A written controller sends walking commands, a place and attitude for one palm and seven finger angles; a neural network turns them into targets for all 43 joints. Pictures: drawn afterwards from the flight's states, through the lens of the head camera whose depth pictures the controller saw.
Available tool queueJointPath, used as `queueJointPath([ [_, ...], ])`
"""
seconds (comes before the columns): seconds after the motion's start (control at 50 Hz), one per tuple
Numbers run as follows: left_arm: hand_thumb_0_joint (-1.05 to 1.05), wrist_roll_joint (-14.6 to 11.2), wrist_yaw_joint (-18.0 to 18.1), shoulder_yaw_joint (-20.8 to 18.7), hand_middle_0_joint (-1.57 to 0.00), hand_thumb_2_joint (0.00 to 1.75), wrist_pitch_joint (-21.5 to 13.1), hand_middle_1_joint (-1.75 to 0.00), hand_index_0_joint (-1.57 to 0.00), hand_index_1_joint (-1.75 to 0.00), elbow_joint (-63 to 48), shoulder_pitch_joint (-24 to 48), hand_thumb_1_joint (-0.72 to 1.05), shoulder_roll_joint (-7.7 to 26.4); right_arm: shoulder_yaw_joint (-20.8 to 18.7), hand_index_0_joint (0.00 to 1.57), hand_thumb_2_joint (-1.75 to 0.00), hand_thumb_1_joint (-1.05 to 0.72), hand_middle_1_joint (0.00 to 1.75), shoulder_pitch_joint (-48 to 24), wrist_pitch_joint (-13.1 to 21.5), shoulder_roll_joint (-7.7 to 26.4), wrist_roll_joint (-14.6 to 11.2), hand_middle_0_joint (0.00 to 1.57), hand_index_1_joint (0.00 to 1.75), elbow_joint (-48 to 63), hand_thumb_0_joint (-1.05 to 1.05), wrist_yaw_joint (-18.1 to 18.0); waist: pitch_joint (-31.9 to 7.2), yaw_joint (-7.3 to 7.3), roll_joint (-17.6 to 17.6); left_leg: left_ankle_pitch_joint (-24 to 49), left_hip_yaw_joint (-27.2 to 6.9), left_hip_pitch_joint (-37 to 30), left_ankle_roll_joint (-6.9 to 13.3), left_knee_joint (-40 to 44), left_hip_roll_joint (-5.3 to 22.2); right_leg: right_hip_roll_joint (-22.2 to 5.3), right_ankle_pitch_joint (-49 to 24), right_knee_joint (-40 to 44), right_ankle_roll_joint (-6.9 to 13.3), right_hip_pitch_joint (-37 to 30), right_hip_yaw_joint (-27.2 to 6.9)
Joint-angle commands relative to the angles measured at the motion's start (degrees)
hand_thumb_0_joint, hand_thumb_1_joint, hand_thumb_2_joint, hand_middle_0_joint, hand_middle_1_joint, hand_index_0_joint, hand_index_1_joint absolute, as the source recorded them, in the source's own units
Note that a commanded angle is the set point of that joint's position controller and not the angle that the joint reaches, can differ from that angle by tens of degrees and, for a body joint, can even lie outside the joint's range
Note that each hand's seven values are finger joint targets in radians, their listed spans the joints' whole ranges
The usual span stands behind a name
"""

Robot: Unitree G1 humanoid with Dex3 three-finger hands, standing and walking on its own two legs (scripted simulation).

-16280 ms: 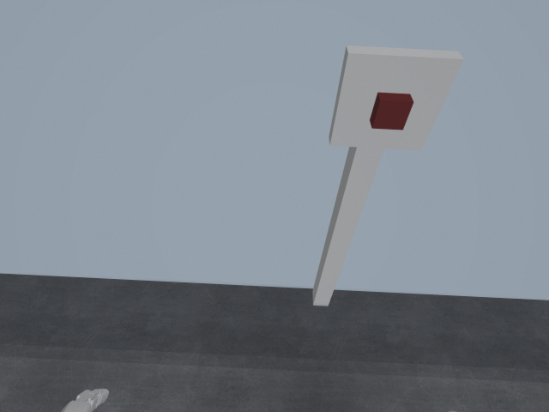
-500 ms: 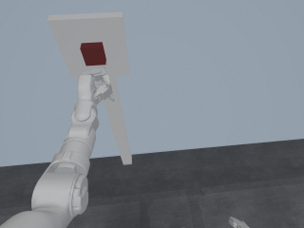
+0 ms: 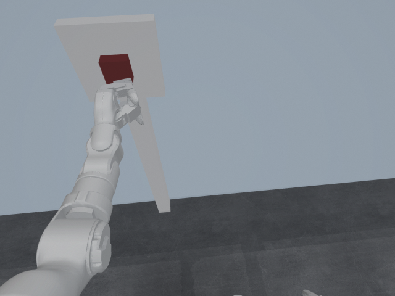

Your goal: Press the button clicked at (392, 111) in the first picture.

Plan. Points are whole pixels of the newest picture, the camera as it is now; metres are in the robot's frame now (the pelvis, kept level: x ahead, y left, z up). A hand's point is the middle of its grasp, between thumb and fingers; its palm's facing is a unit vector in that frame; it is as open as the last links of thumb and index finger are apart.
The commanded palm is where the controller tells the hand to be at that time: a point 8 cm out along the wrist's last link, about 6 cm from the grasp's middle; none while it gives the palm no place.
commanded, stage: press the button with the knuckle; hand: left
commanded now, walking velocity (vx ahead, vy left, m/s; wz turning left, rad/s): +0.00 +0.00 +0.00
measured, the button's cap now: (117, 69) +0.56 +0.17 +0.16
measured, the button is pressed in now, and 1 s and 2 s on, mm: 0 13 0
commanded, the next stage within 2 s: hold the button down briefly in 0.80 s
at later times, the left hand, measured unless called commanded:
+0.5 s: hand (131, 98) +0.49 +0.14 +0.13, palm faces +0.08 -1.00 -0.01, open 3.1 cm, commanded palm +0.48 +0.19 +0.12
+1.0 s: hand (133, 94) +0.51 +0.14 +0.12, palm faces +0.09 -1.00 -0.05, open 2.8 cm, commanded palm +0.51 +0.18 +0.12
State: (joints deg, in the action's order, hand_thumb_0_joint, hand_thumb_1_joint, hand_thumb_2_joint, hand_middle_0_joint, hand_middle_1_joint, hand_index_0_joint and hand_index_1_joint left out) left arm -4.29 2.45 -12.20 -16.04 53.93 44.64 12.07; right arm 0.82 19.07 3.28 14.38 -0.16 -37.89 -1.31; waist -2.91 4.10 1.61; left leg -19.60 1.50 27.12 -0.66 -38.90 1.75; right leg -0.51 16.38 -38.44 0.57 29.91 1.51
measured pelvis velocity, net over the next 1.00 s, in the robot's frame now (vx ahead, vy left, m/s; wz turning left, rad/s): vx -0.02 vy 0.01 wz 0.03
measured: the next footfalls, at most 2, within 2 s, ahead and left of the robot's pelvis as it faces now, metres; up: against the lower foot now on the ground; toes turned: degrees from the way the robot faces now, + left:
none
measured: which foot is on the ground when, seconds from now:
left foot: down 0.00-1.00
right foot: down 0.00-1.00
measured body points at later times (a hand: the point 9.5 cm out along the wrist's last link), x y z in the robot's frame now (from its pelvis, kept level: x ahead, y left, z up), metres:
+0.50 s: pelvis +0.00 +0.01 -0.01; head +0.06 +0.00 +0.44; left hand +0.48 +0.19 +0.13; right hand +0.02 -0.26 -0.13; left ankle +0.00 +0.13 -0.72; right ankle +0.03 -0.11 -0.72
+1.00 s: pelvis -0.02 +0.01 -0.02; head +0.08 +0.02 +0.42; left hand +0.50 +0.19 +0.13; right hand -0.02 -0.25 -0.13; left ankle +0.00 +0.13 -0.72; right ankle +0.03 -0.11 -0.72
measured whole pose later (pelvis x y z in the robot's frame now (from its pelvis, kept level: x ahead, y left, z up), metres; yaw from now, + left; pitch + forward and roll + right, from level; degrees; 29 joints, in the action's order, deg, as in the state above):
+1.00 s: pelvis -0.02 +0.01 -0.02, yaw +1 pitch +15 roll -1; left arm -1.2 2.1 -15.8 -20.4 76.1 64.6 21.5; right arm 1.8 24.1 2.7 15.7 2.6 -40.0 0.2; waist -3.4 9.8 1.7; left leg -20.5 -0.4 41.1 0.3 -46.5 1.0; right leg -1.4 16.3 -42.9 -0.4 41.7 3.1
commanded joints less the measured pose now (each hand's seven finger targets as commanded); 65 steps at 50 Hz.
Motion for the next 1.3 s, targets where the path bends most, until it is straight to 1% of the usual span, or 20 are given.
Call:
queueJointPath([
  [0.0,0.00,0.01,-1.00,-2.10,-1.30,0.90,-3.22,-1.50,-1.30,-1.50,-8.61,27.04,0.90,10.41,-2.69,0.20,-0.90,-0.90,0.30,3.58,1.33,7.44,0.19,0.20,0.30,5.08,0.00,-0.41,-19.76,0.88,-3.96,11.69,-0.12,-4.36,2.03,3.72,-2.47,1.54,-16.98,3.94,0.55,-11.86,-0.52],
  [0.04,0.00,-0.21,-1.19,-4.20,-1.30,0.90,-2.86,-1.50,-1.30,-1.50,-7.12,28.56,0.90,13.19,-2.62,0.20,-0.90,-0.90,0.30,3.78,0.82,7.68,0.09,0.20,0.30,5.04,0.00,-0.68,-19.71,0.98,-5.55,10.58,0.09,-2.77,2.21,3.81,-2.58,1.31,-16.58,4.28,0.29,-12.93,-1.00],
  [0.12,0.00,0.06,-1.46,-2.81,-1.30,0.90,-4.70,-1.50,-1.30,-1.50,-7.59,34.33,0.90,12.46,-2.49,0.20,-0.90,-0.90,0.30,4.12,0.81,7.33,0.27,0.20,0.30,4.87,0.00,-0.66,-19.83,2.18,-2.57,10.03,-0.18,-3.51,2.27,3.46,-2.63,1.40,-15.57,3.97,0.37,-11.13,-1.00],
  [0.18,0.00,0.32,-1.62,-4.57,-1.30,0.90,-6.87,-1.50,-1.30,-1.50,-8.73,35.28,0.90,14.89,-2.69,0.20,-0.90,-0.90,0.30,5.01,0.92,7.54,0.63,0.20,0.30,4.59,0.00,-0.45,-23.76,1.75,-0.63,12.43,-0.38,-4.98,2.17,2.50,-2.61,1.59,-17.82,2.83,0.51,-11.79,-1.11],
  [0.26,0.00,0.44,-2.99,-4.57,-1.30,0.90,-6.16,-1.50,-1.30,-1.50,-2.22,34.54,0.90,15.33,-2.72,0.20,-0.90,-0.90,0.30,6.26,0.54,8.18,0.61,0.20,0.30,3.82,0.00,-0.38,-21.37,2.87,-2.77,10.49,-0.49,-2.40,2.19,2.41,-2.45,1.65,-16.26,2.96,0.29,-10.05,-0.90],
  [0.32,0.00,0.50,-3.57,-4.15,-1.30,0.90,-5.20,-1.50,-1.30,-1.50,0.16,35.26,0.90,14.81,-2.83,0.20,-0.90,-0.90,0.30,7.04,0.25,8.39,0.62,0.20,0.30,3.71,0.00,-0.23,-20.74,3.28,-1.31,10.72,-0.58,-2.28,2.15,2.30,-2.43,1.64,-15.78,2.92,0.41,-8.50,-0.66],
  [0.4,0.00,0.19,-3.36,-6.99,-1.30,0.90,-6.07,-1.50,-1.30,-1.50,-1.07,39.47,0.90,18.71,-2.85,0.20,-0.90,-0.90,0.30,8.28,0.15,8.95,1.02,0.20,0.30,3.84,0.00,-0.25,-23.19,3.50,-2.54,10.35,-1.04,-1.75,2.28,1.88,-2.40,1.84,-15.02,2.61,0.28,-9.11,-0.94],
  [0.48,0.00,1.49,-2.93,-4.87,-1.30,0.90,-7.03,-1.50,-1.30,-1.50,1.49,42.77,0.90,17.45,-2.75,0.20,-0.90,-0.90,0.30,9.05,0.23,9.03,1.26,0.20,0.30,3.00,0.00,0.18,-20.54,5.27,0.29,8.19,-1.75,-1.53,2.06,1.38,-2.07,1.96,-11.19,2.45,0.32,-3.83,-0.43],
  [0.56,0.00,1.90,-2.26,-5.05,-1.30,0.90,-7.56,-1.50,-1.30,-1.50,1.95,45.20,0.90,17.65,-3.03,0.20,-0.90,-0.90,0.30,10.27,0.31,9.58,1.79,0.20,0.30,2.67,0.00,0.46,-23.54,5.85,2.14,9.57,-2.37,-3.43,1.77,0.72,-1.85,2.04,-10.82,1.59,0.36,-1.82,-0.06],
  [0.62,0.00,1.96,-2.07,-4.16,-1.30,0.90,-6.95,-1.50,-1.30,-1.50,4.51,47.08,0.90,16.96,-2.95,0.20,-0.90,-0.90,0.30,11.36,0.05,9.73,1.95,0.20,0.30,1.98,0.00,0.59,-23.63,7.07,1.63,10.05,-3.00,-3.43,1.67,0.29,-1.65,2.18,-10.60,1.38,0.24,-0.32,0.22],
  [0.66,0.00,2.37,-1.66,-5.59,-1.30,0.90,-6.73,-1.50,-1.30,-1.50,5.31,48.88,0.90,19.11,-2.97,0.20,-0.90,-0.90,0.30,11.86,0.04,10.12,2.13,0.20,0.30,1.58,0.00,0.59,-22.72,7.31,1.31,8.65,-3.23,-2.22,1.76,0.11,-1.62,2.18,-9.05,1.47,0.20,0.63,0.17],
  [0.72,0.00,2.60,-1.09,-3.93,-1.30,0.90,-6.71,-1.50,-1.30,-1.50,6.10,51.45,0.90,17.41,-2.87,0.20,-0.90,-0.90,0.30,12.37,0.16,10.18,2.36,0.20,0.30,1.35,0.00,0.71,-22.12,8.70,0.70,7.26,-3.75,-2.06,1.86,0.01,-1.57,2.26,-7.38,1.68,0.05,2.41,0.41],
  [0.78,0.00,2.99,-0.45,-5.43,-1.30,0.90,-6.59,-1.50,-1.30,-1.50,7.77,53.11,0.90,19.94,-2.65,0.20,-0.90,-0.90,0.30,13.15,0.09,10.65,2.58,0.20,0.30,1.02,0.00,0.59,-22.16,9.12,0.25,6.29,-4.12,-0.78,1.91,-0.15,-1.48,2.29,-6.34,1.46,0.07,2.97,0.36],
  [0.84,0.00,3.48,-0.32,-3.98,-1.30,0.90,-7.02,-1.50,-1.30,-1.50,7.92,55.58,0.90,18.78,-2.62,0.20,-0.90,-0.90,0.30,13.63,0.32,10.70,2.80,0.20,0.30,0.71,0.00,0.75,-22.51,9.93,3.52,5.87,-4.64,-2.02,1.66,-0.60,-1.42,2.21,-5.05,1.12,0.19,5.79,0.50],
  [0.92,0.00,3.13,0.09,-2.57,-1.30,0.90,-6.74,-1.50,-1.30,-1.50,8.76,56.51,0.90,17.13,-2.47,0.20,-0.90,-0.90,0.30,13.77,0.50,10.88,2.91,0.20,0.30,0.68,0.00,0.77,-22.31,11.08,2.54,2.98,-4.96,-1.55,1.84,-0.52,-1.35,2.28,-2.78,1.52,-0.02,7.16,0.61],
  [1.0,0.00,3.30,0.12,-4.65,-1.30,0.90,-6.89,-1.50,-1.30,-1.50,8.58,57.42,0.90,20.54,-2.30,0.20,-0.90,-0.90,0.30,14.16,0.59,11.18,3.05,0.20,0.30,0.85,0.00,0.58,-24.03,10.58,2.38,2.31,-4.89,-0.16,2.03,-0.75,-1.64,2.19,-2.70,1.32,0.06,5.41,0.30],
  [1.06,0.00,3.38,-0.05,-3.07,-1.30,0.90,-7.07,-1.50,-1.30,-1.50,8.32,57.61,0.90,18.88,-2.22,0.20,-0.90,-0.90,0.30,13.65,0.90,10.95,3.02,0.20,0.30,1.11,0.00,0.80,-23.57,10.83,3.79,0.83,-4.69,-0.27,1.97,-0.80,-1.65,2.12,-1.58,1.57,-0.03,6.34,0.26],
  [1.16,0.00,3.27,-0.08,-3.83,-1.30,0.90,-7.03,-1.50,-1.30,-1.50,9.23,57.44,0.90,20.69,-2.06,0.20,-0.90,-0.90,0.30,13.67,1.06,11.40,2.79,0.20,0.30,1.36,0.00,0.56,-21.85,11.19,1.77,-2.11,-4.56,2.47,2.33,-0.44,-1.65,2.10,0.28,2.02,-0.07,5.84,-0.11],
  [1.24,0.00,3.26,-0.41,-6.27,-1.30,0.90,-7.69,-1.50,-1.30,-1.50,7.82,55.84,0.90,23.24,-2.23,0.20,-0.90,-0.90,0.30,13.87,1.22,11.31,2.90,0.20,0.30,1.87,0.00,0.73,-25.90,9.19,3.37,0.60,-4.34,1.37,2.20,-0.95,-1.85,2.03,-1.85,1.27,0.22,3.25,-0.22],
  [1.28,0.00,2.77,-0.89,-5.65,-1.30,0.90,-7.63,-1.50,-1.30,-1.50,7.42,53.04,0.90,21.35,-2.36,0.20,-0.90,-0.90,0.30,13.85,1.14,11.01,2.89,0.20,0.30,2.23,0.00,1.00,-26.56,8.51,2.29,2.81,-3.99,0.67,2.13,-1.00,-1.75,2.23,-3.73,1.25,0.23,1.93,0.01],
])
